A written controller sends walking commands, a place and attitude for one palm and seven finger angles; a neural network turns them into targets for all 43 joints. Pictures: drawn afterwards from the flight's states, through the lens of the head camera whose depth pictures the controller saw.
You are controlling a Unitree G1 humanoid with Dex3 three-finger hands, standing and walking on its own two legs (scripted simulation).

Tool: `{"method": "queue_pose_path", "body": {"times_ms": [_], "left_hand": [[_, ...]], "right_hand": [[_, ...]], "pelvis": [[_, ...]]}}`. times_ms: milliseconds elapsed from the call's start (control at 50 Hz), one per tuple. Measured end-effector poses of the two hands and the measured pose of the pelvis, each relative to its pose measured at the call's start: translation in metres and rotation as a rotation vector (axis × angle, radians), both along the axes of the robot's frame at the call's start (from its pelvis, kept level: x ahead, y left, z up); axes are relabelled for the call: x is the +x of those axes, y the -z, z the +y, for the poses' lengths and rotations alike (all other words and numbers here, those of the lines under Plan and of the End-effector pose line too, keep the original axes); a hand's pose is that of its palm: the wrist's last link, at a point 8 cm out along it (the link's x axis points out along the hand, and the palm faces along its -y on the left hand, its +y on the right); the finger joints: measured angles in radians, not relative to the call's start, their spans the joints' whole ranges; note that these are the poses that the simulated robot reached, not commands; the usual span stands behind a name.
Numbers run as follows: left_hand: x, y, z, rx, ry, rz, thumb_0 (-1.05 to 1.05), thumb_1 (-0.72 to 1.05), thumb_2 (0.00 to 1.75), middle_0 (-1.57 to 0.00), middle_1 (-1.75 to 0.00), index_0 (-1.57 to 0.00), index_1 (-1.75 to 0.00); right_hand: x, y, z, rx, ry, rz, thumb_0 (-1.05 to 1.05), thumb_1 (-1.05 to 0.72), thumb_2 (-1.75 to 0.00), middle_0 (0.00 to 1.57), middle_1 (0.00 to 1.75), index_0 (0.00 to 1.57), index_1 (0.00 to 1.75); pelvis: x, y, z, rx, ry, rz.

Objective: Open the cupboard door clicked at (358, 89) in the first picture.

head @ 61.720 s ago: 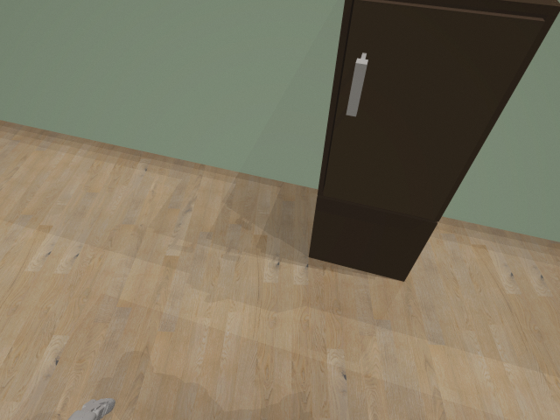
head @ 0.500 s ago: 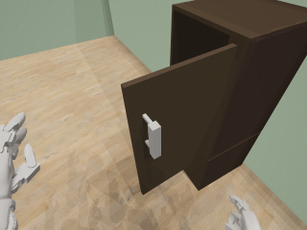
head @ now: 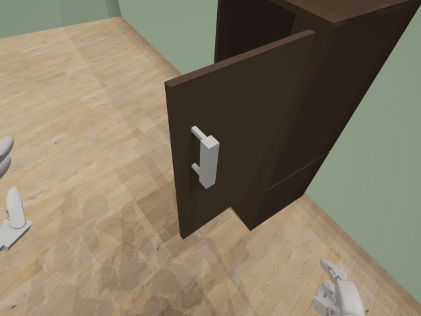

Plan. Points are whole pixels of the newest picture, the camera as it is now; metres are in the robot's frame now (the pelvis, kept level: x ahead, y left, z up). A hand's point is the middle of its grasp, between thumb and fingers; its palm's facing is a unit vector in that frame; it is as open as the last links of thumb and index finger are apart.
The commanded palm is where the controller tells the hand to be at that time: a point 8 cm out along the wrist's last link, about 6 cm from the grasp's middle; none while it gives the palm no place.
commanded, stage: step back with the hand held close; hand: left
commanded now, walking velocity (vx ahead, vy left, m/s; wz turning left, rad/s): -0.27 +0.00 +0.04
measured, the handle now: (202, 157) +0.40 +0.05 +0.07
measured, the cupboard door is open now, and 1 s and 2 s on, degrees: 94 94 94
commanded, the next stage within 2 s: stop stepping back and stand still in 0.66 s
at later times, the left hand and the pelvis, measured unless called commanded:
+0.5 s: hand out of the picture +0.06 +0.30 +0.16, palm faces +0.56 -0.69 -0.45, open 7.4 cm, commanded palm +0.00 +0.33 +0.18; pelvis -0.10 +0.01 -0.03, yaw +8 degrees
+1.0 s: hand out of the picture -0.05 +0.29 +0.19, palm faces +0.45 -0.80 -0.40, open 7.4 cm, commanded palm -0.09 +0.32 +0.18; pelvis -0.24 +0.03 -0.02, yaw -2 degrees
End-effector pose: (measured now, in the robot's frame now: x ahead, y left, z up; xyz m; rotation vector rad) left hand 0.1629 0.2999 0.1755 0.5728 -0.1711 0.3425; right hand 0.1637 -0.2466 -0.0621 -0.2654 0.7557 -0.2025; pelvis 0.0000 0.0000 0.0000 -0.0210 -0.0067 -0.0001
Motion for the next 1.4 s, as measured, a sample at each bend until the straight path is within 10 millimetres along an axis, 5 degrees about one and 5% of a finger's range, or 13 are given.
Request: {"method": "queue_pose_path", "body": {"times_ms": [240,480,660,820,880,960,1100,1200,1280,1400], "left_hand": [[-0.067,0.01,0.02,0.012,-0.099,-0.106,0.01,0.88,0.9,-0.22,-0.3,-0.21,-0.31],[-0.145,-0.005,0.026,0.069,-0.139,-0.211,0.01,0.88,0.9,-0.22,-0.3,-0.21,-0.31],[-0.186,-0.011,0.046,0.059,-0.13,-0.271,0.01,0.88,0.9,-0.22,-0.3,-0.21,-0.31],[-0.237,-0.013,0.026,0.006,-0.087,-0.316,0.01,0.89,0.9,-0.21,-0.3,-0.21,-0.31],[-0.25,-0.012,0.013,0.025,-0.014,-0.305,0.01,0.89,0.9,-0.21,-0.3,-0.21,-0.31],[-0.257,-0.022,0.017,0.028,0.049,-0.297,0.01,0.88,0.9,-0.22,-0.3,-0.21,-0.31],[-0.238,-0.01,0.035,-0.03,0.073,-0.201,0.01,0.88,0.9,-0.21,-0.3,-0.21,-0.31],[-0.264,-0.008,0.011,-0.023,0.162,-0.096,0.01,0.89,0.9,-0.21,-0.3,-0.21,-0.31],[-0.297,-0.022,-0.002,0.041,0.176,-0.068,0.01,0.88,0.9,-0.22,-0.3,-0.21,-0.31],[-0.336,-0.036,0.008,0.134,0.039,-0.126,0.01,0.88,0.89,-0.22,-0.3,-0.22,-0.31]], "right_hand": [[-0.05,0.019,0.025,0.006,-0.082,-0.034,0.01,-0.91,-0.89,0.2,0.3,0.21,0.3],[-0.081,0.034,0.04,0.01,-0.18,0.015,0.01,-0.91,-0.89,0.2,0.3,0.21,0.3],[-0.117,0.026,0.059,0.023,-0.183,-0.042,0.01,-0.91,-0.89,0.2,0.3,0.21,0.3],[-0.152,0.015,0.073,0.078,-0.248,-0.141,0.01,-0.91,-0.89,0.2,0.3,0.21,0.3],[-0.182,0.021,0.067,0.078,-0.236,-0.121,0.01,-0.91,-0.89,0.2,0.3,0.21,0.3],[-0.237,0.012,0.055,0.045,-0.137,-0.041,0.01,-0.91,-0.89,0.2,0.3,0.21,0.3],[-0.324,0.006,0.032,-0.006,0.058,-0.021,0.01,-0.91,-0.89,0.2,0.3,0.21,0.3],[-0.38,-0.004,0.022,-0.008,0.136,0.015,0.01,-0.91,-0.89,0.2,0.3,0.21,0.3],[-0.404,0.003,0.015,-0.001,0.15,0.045,0.01,-0.91,-0.89,0.2,0.3,0.2,0.3],[-0.407,0.038,0.006,0.032,0.085,0.074,0.01,-0.91,-0.89,0.2,0.3,0.2,0.3]], "pelvis": [[-0.05,0.018,0.008,-0.016,-0.058,-0.035],[-0.097,0.026,0.012,0.0,-0.133,-0.035],[-0.147,0.027,0.017,-0.078,-0.143,-0.029],[-0.216,0.03,0.006,-0.025,-0.055,0.068],[-0.241,0.03,0.01,-0.016,-0.007,0.045],[-0.24,0.017,0.019,0.01,0.028,0.038],[-0.277,0.007,0.033,-0.01,0.056,-0.024],[-0.295,-0.005,0.029,-0.013,0.089,-0.034],[-0.308,-0.009,0.025,-0.012,0.084,-0.021],[-0.339,0.006,0.017,0.025,0.084,-0.018]]}}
